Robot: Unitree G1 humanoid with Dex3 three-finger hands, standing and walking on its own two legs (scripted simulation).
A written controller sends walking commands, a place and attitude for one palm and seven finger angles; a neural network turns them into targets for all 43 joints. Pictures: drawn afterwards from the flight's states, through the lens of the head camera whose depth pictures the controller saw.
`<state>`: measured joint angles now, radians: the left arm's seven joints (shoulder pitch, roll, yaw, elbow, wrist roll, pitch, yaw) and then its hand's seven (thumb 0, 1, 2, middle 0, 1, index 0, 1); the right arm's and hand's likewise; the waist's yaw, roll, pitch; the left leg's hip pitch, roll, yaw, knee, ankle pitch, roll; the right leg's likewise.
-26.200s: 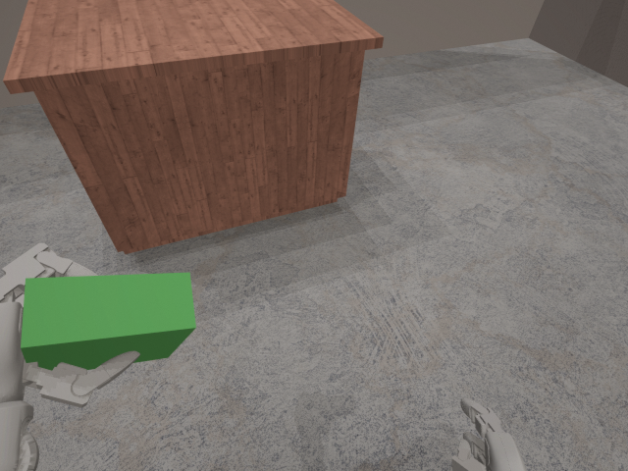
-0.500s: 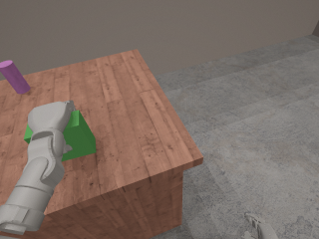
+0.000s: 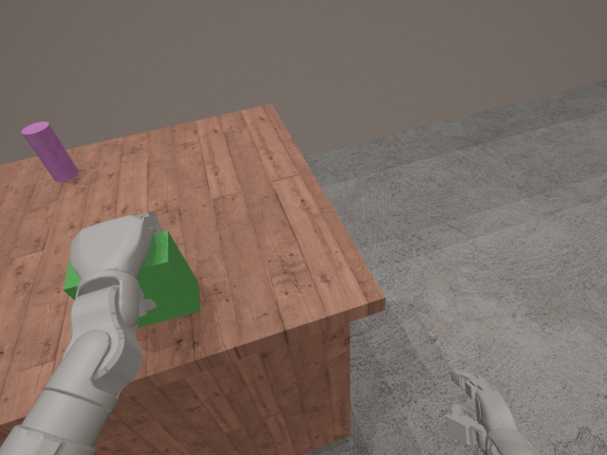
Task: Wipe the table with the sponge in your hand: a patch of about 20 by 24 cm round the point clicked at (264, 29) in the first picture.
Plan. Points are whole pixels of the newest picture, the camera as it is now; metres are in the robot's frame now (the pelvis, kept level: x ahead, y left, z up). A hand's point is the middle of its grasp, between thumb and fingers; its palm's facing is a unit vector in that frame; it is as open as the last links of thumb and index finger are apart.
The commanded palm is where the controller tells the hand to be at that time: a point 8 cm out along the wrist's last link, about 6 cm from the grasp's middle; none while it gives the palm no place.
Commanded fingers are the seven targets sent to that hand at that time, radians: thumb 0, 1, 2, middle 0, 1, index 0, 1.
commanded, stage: wipe back along the middle lane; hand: left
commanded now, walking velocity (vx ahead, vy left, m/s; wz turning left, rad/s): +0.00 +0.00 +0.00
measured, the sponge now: (146, 293) +0.30 +0.27 +0.07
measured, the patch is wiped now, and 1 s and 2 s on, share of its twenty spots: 0.70 0.80 0.90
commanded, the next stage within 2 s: slide across to the third lane in 0.08 s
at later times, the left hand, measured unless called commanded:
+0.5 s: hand (148, 279) +0.29 +0.24 +0.12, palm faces +0.05 -0.04 -1.00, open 9.8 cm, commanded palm +0.26 +0.22 +0.18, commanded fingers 0.00 0.10 1.30 -1.20 -1.60 -1.20 -1.60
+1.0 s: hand (192, 267) +0.31 +0.18 +0.12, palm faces +0.08 -0.08 -0.99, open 9.8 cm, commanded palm +0.29 +0.19 +0.18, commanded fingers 0.00 0.10 1.30 -1.20 -1.60 -1.20 -1.60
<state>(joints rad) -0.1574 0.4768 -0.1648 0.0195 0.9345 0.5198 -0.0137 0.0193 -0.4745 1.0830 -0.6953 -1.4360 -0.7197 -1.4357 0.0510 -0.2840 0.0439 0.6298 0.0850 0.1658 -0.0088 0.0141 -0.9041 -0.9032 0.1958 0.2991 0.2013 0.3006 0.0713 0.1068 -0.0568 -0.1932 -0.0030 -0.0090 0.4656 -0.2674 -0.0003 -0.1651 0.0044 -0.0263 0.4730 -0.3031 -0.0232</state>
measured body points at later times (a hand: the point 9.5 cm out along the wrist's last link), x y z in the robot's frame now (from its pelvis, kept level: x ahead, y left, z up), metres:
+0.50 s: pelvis -0.01 -0.01 +0.00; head -0.02 -0.07 +0.45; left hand +0.28 +0.24 +0.18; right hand +0.22 -0.23 -0.10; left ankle -0.01 +0.12 -0.74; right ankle -0.03 -0.10 -0.74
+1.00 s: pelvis -0.01 -0.02 +0.00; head -0.04 -0.07 +0.45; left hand +0.30 +0.18 +0.18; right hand +0.23 -0.22 -0.09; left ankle -0.01 +0.12 -0.74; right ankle -0.03 -0.10 -0.74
